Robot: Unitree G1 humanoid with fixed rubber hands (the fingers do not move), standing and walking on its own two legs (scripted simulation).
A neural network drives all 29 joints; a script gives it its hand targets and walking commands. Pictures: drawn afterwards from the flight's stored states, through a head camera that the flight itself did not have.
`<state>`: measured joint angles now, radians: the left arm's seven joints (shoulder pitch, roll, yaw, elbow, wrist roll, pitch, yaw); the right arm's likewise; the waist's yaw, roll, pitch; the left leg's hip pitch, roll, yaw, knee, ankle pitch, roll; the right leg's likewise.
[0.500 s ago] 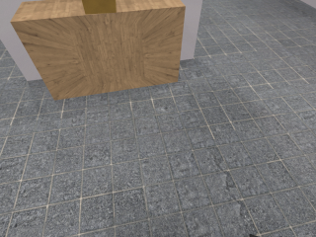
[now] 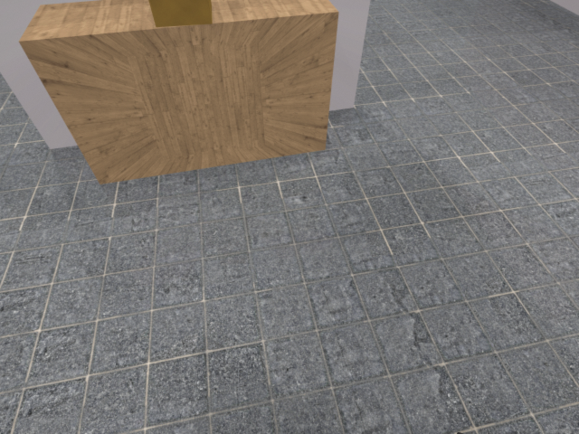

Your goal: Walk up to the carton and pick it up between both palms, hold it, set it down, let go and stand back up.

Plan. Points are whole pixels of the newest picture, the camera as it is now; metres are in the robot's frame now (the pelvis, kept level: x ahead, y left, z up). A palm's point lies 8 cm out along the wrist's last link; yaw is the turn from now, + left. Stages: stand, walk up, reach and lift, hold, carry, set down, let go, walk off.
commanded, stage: stand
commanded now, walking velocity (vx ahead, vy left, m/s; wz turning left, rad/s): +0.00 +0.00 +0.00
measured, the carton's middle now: out of the picture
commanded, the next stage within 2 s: walk up in 1.06 s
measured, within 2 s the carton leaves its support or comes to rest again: neither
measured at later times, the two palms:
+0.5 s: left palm out of the picture +0.04 +0.25 -0.12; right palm out of the picture +0.05 -0.25 -0.12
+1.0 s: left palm out of the picture +0.05 +0.26 -0.12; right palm out of the picture +0.06 -0.25 -0.11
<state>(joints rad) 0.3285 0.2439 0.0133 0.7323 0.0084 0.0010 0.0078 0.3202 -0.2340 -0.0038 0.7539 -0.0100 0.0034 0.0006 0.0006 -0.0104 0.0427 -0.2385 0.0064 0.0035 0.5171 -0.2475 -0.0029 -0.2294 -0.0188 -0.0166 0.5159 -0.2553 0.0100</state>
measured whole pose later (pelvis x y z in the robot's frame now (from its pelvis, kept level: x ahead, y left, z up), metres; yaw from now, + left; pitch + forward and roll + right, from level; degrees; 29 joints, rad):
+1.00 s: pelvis +0.00 +0.00 +0.00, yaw +1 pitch -2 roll +0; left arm 0.33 0.25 0.00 0.81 0.00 0.01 0.02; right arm 0.32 -0.24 0.01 0.83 -0.01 0.00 -0.01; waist 0.00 -0.01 0.04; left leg -0.21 0.00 -0.01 0.49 -0.24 0.00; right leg -0.19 -0.02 -0.03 0.48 -0.25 0.01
